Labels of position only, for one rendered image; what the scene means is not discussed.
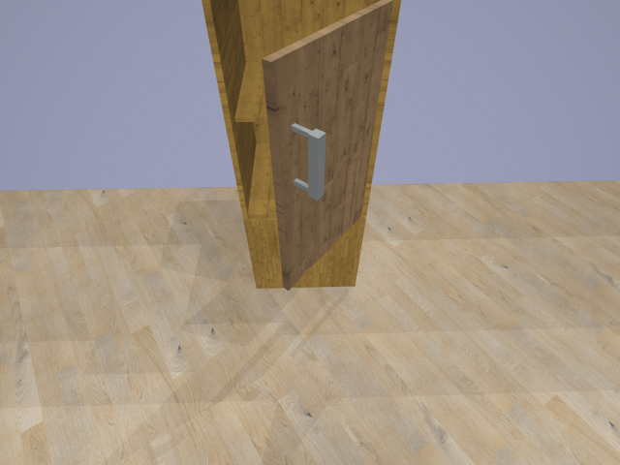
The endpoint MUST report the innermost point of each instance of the handle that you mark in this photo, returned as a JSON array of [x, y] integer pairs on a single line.
[[316, 161]]

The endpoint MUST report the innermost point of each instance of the cupboard door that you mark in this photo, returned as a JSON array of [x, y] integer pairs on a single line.
[[329, 81]]

